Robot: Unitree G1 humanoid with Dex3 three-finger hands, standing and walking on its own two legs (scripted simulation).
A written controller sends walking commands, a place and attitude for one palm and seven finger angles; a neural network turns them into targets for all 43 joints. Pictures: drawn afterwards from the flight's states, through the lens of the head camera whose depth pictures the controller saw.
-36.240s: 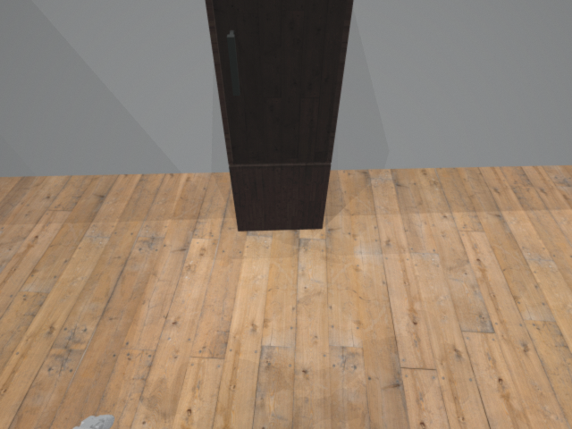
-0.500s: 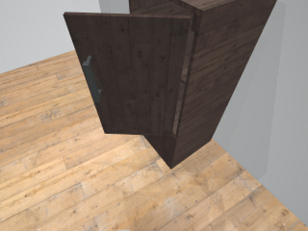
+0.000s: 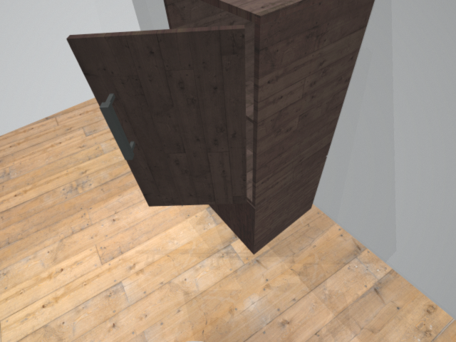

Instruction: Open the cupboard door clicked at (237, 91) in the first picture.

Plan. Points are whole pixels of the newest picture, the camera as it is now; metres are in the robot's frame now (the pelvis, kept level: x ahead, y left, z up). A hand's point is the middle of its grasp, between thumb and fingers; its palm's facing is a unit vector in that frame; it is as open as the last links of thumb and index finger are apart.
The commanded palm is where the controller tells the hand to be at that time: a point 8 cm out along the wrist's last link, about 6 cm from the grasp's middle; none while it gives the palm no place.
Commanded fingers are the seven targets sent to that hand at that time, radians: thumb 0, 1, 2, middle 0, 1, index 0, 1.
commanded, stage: come to a stop and stand still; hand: left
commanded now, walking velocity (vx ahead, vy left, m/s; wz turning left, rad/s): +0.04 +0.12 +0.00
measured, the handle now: (120, 128) +0.57 +0.30 +0.05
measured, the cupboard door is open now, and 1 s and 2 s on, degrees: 52 52 52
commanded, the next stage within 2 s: look again from close up in 0.22 s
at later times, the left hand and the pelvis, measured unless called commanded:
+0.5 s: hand out of the picture +0.03 +0.19 -0.17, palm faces +0.00 -0.98 -0.22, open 7.3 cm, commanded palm none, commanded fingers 0.00 0.90 0.90 -0.20 -0.30 -0.20 -0.30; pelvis +0.01 +0.01 +0.01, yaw -1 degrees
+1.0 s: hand out of the picture +0.05 +0.19 -0.16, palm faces -0.01 -0.97 -0.23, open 7.3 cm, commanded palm none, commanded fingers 0.00 0.90 0.90 -0.20 -0.30 -0.20 -0.30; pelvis +0.03 +0.01 +0.01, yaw -1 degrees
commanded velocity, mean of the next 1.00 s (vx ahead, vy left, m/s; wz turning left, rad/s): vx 0.00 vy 0.00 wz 0.00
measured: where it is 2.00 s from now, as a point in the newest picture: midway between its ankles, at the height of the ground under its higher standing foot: outside the picture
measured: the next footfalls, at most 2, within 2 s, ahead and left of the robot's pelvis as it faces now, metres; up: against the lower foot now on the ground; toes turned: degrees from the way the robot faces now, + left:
left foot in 0.10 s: +0.08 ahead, +0.14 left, +0.00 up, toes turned +7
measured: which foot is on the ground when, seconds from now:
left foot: up 0.00-0.08, down 0.10-1.00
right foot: down 0.00-1.00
